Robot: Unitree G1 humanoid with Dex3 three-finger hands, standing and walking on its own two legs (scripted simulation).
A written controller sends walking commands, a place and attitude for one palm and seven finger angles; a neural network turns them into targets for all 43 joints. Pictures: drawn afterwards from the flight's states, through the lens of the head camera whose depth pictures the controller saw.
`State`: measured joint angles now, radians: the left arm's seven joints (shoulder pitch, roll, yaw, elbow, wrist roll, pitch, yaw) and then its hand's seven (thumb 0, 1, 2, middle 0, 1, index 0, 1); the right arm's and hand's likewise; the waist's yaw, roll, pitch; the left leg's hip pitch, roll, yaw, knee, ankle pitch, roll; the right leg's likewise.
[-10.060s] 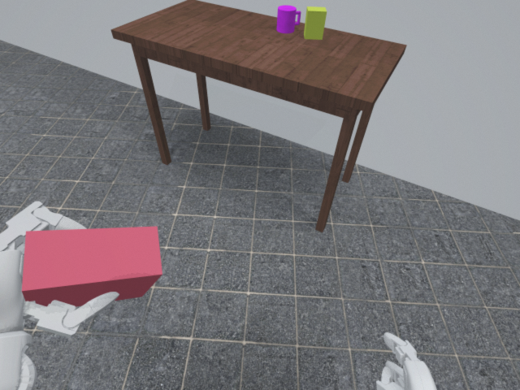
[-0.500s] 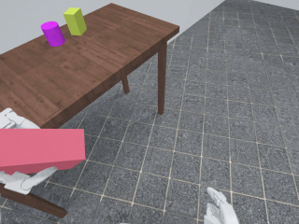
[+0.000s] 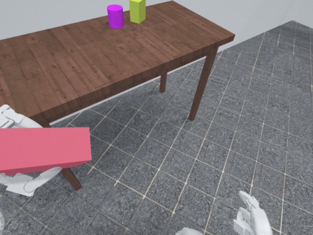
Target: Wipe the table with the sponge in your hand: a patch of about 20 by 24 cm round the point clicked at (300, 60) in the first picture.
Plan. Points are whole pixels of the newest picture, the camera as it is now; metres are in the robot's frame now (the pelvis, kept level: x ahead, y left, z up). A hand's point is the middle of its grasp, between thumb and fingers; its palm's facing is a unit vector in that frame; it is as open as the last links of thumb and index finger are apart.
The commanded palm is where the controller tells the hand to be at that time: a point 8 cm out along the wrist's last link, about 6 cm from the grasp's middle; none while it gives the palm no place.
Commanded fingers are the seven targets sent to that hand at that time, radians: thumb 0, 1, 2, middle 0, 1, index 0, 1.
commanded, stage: turn to face it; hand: left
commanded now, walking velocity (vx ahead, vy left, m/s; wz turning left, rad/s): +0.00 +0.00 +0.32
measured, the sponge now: (58, 150) +0.24 +0.20 +0.16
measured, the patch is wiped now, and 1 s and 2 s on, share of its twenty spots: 0.00 0.00 0.00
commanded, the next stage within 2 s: take the last steps up to it in 0.22 s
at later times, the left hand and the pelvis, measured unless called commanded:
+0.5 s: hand out of the picture +0.10 +0.21 +0.18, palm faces +0.49 -0.74 -0.45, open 10.0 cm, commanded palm +0.03 +0.25 +0.19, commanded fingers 0.00 0.10 1.30 -1.20 -1.60 -1.20 -1.60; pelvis -0.08 -0.05 +0.01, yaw +9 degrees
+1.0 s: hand (90, 208) +0.14 +0.12 +0.17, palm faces +0.43 -0.78 -0.45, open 10.0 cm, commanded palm +0.07 +0.16 +0.19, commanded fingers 0.00 0.10 1.30 -1.20 -1.60 -1.20 -1.60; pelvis -0.06 -0.14 +0.00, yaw +6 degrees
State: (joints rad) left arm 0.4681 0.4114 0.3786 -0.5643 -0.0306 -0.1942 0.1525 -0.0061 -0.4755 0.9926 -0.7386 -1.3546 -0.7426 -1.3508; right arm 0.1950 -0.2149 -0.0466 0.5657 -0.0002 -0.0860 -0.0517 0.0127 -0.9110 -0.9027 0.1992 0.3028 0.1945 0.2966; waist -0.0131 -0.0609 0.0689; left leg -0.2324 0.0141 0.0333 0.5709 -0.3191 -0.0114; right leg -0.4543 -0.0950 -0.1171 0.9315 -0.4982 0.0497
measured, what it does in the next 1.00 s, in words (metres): steps to the right: right foot, then left foot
